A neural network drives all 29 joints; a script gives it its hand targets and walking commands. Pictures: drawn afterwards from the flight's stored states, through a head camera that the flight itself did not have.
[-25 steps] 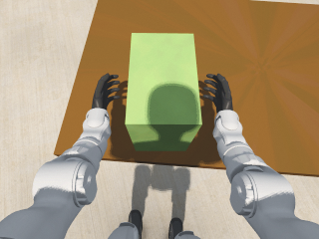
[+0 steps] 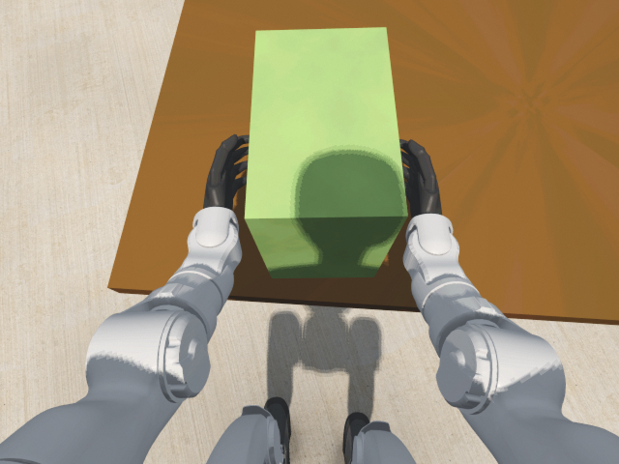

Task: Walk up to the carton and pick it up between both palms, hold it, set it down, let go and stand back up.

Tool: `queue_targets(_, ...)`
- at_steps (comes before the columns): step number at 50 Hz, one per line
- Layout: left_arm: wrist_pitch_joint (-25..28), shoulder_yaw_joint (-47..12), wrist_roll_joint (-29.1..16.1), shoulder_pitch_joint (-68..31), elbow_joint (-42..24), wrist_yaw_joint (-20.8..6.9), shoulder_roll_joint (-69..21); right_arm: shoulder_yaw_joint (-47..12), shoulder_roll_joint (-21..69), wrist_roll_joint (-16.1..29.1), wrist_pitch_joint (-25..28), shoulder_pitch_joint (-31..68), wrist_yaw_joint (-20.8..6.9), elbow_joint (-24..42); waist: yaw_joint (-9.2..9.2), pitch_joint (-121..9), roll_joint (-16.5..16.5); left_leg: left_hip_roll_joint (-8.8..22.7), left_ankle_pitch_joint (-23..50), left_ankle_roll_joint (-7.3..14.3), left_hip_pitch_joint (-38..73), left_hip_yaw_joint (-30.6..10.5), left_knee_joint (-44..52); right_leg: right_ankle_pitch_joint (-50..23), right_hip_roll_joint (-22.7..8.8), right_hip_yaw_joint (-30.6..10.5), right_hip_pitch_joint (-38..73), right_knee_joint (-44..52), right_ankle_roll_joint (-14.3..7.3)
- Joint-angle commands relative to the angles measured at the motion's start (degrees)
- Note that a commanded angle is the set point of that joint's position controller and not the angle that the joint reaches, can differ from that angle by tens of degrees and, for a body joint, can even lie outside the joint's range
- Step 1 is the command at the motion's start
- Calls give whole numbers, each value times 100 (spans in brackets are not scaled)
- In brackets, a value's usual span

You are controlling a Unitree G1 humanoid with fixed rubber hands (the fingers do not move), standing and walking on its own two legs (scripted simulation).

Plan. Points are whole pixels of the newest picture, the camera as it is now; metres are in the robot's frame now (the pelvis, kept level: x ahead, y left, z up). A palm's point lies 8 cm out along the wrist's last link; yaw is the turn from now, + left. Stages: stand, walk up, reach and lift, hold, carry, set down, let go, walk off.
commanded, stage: reach and lift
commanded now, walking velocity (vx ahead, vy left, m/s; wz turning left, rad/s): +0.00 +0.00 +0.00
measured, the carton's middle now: (321, 168) +0.50 +0.02 -0.04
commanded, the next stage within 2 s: none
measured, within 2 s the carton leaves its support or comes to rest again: neither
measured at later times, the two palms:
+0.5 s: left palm (227, 209) +0.43 +0.14 -0.03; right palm (418, 211) +0.44 -0.11 -0.03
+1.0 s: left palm (228, 210) +0.43 +0.14 -0.03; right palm (418, 211) +0.44 -0.11 -0.03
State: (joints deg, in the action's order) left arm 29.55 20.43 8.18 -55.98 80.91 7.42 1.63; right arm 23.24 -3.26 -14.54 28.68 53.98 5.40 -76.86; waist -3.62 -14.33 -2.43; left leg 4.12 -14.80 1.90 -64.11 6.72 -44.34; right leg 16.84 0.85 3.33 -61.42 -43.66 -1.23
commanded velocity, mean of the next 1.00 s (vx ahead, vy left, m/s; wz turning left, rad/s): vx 0.00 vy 0.00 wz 0.00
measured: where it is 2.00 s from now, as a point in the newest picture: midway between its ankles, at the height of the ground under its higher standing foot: (316, 463)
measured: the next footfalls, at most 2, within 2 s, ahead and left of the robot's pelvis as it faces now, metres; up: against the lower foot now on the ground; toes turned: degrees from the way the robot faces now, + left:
none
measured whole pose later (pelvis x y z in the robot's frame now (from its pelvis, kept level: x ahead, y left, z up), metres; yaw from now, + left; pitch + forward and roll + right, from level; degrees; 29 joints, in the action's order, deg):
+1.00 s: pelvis +0.00 -0.01 -0.02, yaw +1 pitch +33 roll -2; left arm 38.8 27.7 10.9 -54.3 83.5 8.9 0.5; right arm 35.0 -1.0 -24.0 37.0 55.7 7.8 -85.0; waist -0.9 -14.1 -1.4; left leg 5.0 -20.2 1.3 -67.5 4.0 -55.0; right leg 22.4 1.2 5.6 -63.4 -53.2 -2.3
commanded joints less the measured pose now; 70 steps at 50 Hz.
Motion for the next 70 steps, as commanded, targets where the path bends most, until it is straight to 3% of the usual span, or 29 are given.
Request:
queue_targets(1, 294, -58, 327, -2452, -865, -76, -30, -85, 622, -382, 364, 2975, -201, 775, 19, -5521, 443, -283, 2712, -385, 2915, -230, -348, -2936, 171, -153, 2725, -154, 243)
queue_targets(10, 362, 21, 1421, -2374, -472, -477, -2391, 570, 3078, -2103, 449, 2734, -793, 139, 179, -4877, 239, -252, 2171, -361, 3058, -242, -459, -2216, 222, 94, 2239, -143, 27)
queue_targets(14, 461, -24, 1595, -2085, -272, -496, -2699, 606, 3461, -2398, 538, 2490, -871, -175, 203, -4589, 335, -218, 1955, -294, 2769, -269, -459, -2145, 210, 134, 2285, -207, 8)
queue_targets(19, 519, -89, 1576, -1775, -56, -539, -2745, 349, 3617, -2360, 621, 2306, -858, -608, 138, -4208, 397, -205, 1932, -229, 2404, -244, -499, -2399, 162, 82, 2469, -324, 59)
queue_targets(32, 610, -494, 1293, -1733, 238, -619, -2857, -82, 3642, -2036, 800, 2216, -786, -1386, 130, -3732, 82, -183, 2134, -267, 2342, -263, -692, -2571, 159, 82, 2147, -404, 46)
queue_targets(53, 605, -395, 1123, -2170, 876, -725, -2791, -103, 3850, -1926, 611, 2589, -666, -1706, 309, -3682, 222, -270, 857, -184, 1541, -276, -823, -1649, 182, 65, 1831, -521, 46)
queue_targets(70, 610, -605, 889, -2448, 1089, -736, -2899, -342, 3897, -1687, 576, 2823, -532, -1806, 396, -3763, -54, -305, 925, -283, 1699, -355, -1046, -1660, 265, 113, 1531, -640, 8)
